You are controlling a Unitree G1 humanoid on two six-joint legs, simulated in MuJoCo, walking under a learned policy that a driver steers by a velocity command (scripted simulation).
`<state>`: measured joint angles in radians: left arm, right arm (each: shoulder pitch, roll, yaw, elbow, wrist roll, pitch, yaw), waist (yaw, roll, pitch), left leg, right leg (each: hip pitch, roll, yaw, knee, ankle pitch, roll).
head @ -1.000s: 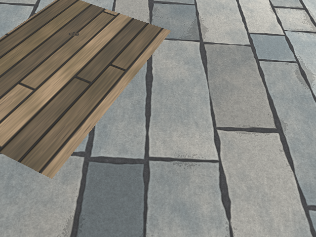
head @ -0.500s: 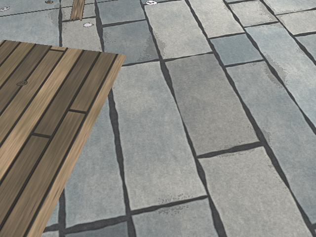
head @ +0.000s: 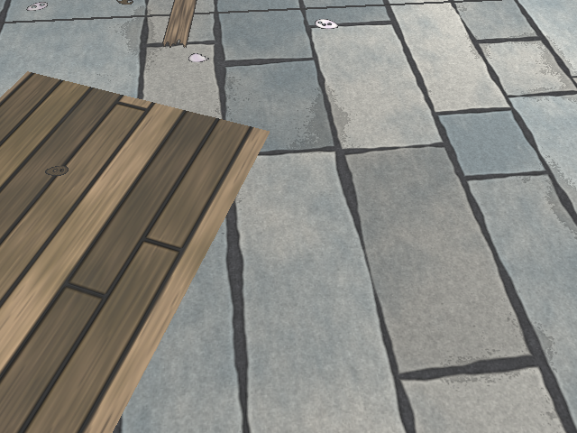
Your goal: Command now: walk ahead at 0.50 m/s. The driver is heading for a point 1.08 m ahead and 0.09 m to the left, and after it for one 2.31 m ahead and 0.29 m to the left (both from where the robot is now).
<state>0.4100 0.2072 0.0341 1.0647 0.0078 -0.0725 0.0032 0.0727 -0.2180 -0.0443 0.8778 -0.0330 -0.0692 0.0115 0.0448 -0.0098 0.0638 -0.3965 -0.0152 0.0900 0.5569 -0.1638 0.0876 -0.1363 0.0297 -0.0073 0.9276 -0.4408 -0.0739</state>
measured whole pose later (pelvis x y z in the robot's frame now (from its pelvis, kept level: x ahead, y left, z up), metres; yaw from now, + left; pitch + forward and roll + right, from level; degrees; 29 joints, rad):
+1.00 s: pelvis +0.52 -0.03 +0.01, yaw +4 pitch +1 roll -1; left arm 0.44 0.18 0.03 1.07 0.03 -0.10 0.02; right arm 0.05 -0.20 -0.03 0.89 -0.02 -0.03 0.03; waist 0.04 0.03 0.05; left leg -0.55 0.03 0.09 0.61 -0.07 0.09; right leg 0.15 0.08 -0.15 0.16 -0.33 -0.06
